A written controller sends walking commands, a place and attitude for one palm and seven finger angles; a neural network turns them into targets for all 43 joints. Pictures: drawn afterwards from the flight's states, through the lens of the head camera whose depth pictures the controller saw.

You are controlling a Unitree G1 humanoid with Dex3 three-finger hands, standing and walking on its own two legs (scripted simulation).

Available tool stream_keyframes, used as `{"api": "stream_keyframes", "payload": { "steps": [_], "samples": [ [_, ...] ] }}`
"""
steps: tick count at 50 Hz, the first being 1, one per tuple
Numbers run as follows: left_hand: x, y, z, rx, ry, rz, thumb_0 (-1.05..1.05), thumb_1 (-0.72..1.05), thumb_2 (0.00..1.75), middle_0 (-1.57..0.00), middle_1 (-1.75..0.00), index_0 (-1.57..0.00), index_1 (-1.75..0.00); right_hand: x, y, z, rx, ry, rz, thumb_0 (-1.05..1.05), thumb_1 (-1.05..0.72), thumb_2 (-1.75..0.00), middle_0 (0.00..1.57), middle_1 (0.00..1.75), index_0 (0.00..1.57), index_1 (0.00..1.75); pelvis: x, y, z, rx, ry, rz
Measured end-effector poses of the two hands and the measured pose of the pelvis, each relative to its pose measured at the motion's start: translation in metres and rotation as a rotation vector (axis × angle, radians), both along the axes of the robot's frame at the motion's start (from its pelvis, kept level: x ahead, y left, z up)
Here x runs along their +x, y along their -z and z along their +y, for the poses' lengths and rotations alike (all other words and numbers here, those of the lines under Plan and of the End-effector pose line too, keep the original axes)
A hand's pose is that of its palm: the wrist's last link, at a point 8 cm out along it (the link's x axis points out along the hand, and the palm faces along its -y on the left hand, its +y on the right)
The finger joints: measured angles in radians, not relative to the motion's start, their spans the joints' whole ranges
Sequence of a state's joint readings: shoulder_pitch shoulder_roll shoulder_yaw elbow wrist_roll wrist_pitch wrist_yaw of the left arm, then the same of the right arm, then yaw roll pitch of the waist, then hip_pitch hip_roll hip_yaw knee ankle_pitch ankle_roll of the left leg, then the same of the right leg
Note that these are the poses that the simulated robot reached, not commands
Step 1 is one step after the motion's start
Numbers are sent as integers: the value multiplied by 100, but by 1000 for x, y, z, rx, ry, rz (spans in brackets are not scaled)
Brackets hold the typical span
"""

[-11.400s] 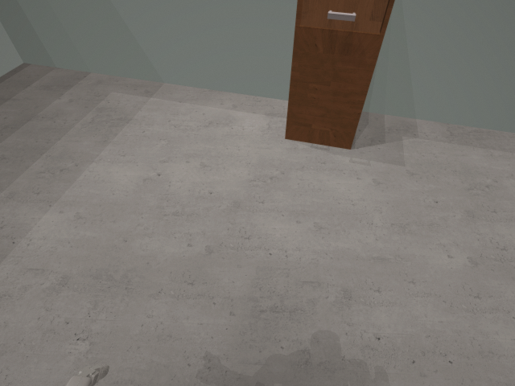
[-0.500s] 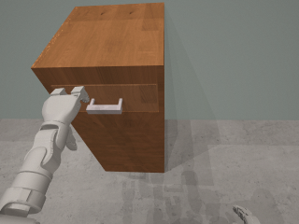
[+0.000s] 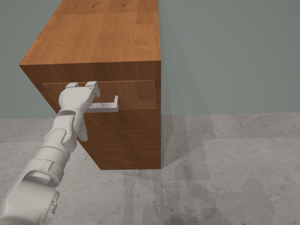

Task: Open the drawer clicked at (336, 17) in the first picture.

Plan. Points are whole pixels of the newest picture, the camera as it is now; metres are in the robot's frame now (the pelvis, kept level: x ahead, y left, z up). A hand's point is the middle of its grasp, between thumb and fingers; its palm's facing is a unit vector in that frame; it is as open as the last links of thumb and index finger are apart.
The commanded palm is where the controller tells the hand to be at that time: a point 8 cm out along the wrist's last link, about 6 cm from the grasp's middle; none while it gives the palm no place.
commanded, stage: move the hooked fingers above the handle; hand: left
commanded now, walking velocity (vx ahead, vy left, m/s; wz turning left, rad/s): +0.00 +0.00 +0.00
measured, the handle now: (100, 103) +0.49 +0.20 +0.00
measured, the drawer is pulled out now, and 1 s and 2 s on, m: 0.00 0.00 0.00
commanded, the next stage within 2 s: none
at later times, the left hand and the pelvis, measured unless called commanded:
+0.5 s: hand (82, 104) +0.44 +0.22 +0.06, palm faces -0.05 +0.00 -1.00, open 13.6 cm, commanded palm +0.41 +0.21 +0.11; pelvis -0.01 +0.00 +0.00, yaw -2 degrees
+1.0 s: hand (93, 102) +0.45 +0.19 +0.06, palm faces +0.00 -0.02 -1.00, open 13.5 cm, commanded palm +0.41 +0.23 +0.11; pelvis -0.01 +0.00 +0.00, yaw -2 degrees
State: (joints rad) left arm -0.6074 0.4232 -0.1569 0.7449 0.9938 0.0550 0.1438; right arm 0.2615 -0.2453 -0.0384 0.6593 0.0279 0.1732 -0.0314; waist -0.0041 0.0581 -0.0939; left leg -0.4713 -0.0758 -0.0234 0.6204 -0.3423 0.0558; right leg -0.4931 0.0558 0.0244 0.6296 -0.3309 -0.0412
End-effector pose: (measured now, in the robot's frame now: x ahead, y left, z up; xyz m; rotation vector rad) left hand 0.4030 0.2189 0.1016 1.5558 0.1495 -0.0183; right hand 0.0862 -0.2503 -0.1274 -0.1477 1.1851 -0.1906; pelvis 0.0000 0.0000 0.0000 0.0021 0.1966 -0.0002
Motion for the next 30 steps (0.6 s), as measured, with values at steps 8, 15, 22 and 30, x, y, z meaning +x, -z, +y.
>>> {"api": "stream_keyframes", "payload": {
  "steps": [8,15,22,30],
  "samples": [
    [17,-2,-32,-65,192,-102,0,-49,30,-33,-121,-32,-120,-26,-3,-10,-56,42,41,1,-91,-90,20,30,20,30,0,4,3,-4,11,27],
    [18,0,-27,-12,125,-171,0,-49,30,-40,-126,-33,-121,-41,5,-9,-28,60,71,1,-91,-90,20,30,20,30,-6,5,4,-1,33,47],
    [18,-8,-5,13,-22,-98,0,-49,30,-35,-123,-36,-123,-44,2,-5,-5,86,44,1,-91,-90,20,30,20,30,-10,1,0,1,34,23],
    [8,-4,-8,1,56,-6,-1,-49,30,-32,-121,-33,-121,-39,-8,-15,-49,53,15,1,-91,-90,20,30,20,30,-12,-1,-2,-5,7,4]
  ]
}}
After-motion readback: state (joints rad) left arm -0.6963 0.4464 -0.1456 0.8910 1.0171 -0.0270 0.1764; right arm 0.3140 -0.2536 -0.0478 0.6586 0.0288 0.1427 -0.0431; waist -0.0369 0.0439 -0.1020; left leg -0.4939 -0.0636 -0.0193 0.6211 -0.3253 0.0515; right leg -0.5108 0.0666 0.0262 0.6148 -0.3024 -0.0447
